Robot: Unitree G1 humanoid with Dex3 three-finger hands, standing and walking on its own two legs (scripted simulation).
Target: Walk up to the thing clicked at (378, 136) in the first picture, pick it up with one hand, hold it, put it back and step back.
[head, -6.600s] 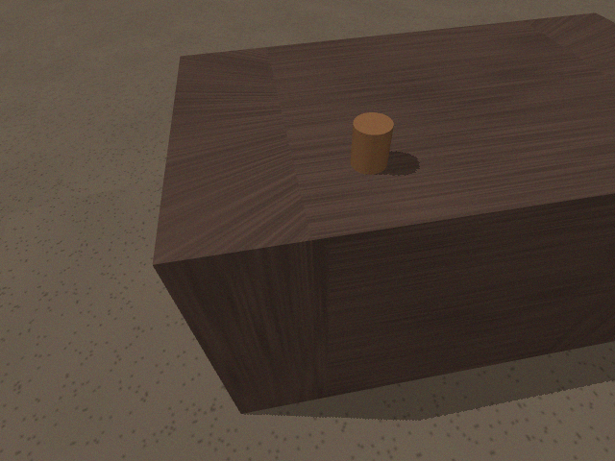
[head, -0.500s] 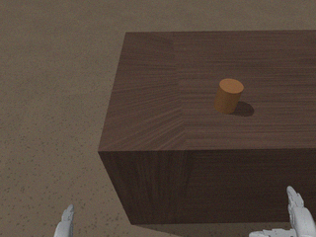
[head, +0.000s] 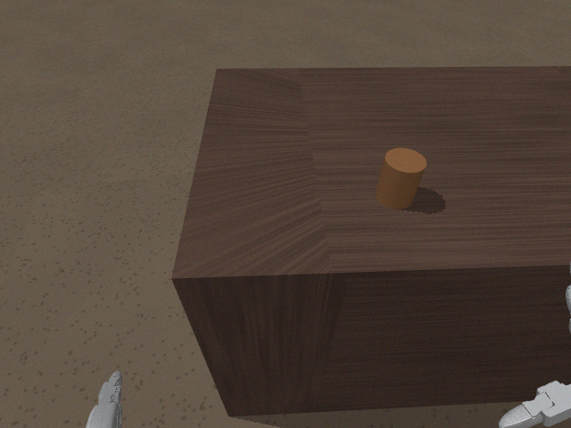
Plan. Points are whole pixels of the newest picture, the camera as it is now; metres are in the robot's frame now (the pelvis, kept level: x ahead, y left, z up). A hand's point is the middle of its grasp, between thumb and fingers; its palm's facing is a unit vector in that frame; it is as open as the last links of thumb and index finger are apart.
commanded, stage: rise first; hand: right
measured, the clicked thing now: (399, 178) +0.51 -0.20 +0.07
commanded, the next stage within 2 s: go down in 0.96 s
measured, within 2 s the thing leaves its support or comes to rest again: neither
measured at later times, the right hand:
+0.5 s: hand out of the picture +0.18 -0.27 +0.15, palm faces +0.41 +0.80 -0.43, open 17.7 cm
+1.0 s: hand out of the picture +0.17 -0.27 +0.18, palm faces +0.45 +0.78 -0.45, open 17.7 cm
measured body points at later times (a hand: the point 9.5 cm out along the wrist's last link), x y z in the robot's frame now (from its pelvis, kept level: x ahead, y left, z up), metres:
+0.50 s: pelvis -0.02 +0.00 +0.00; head -0.03 +0.02 +0.45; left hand +0.15 +0.26 -0.09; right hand +0.15 -0.31 +0.17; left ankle -0.01 +0.13 -0.74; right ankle -0.01 -0.14 -0.74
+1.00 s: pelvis -0.02 +0.00 +0.00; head -0.03 +0.02 +0.45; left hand +0.15 +0.26 -0.08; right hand +0.14 -0.31 +0.20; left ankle -0.01 +0.13 -0.74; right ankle -0.01 -0.14 -0.74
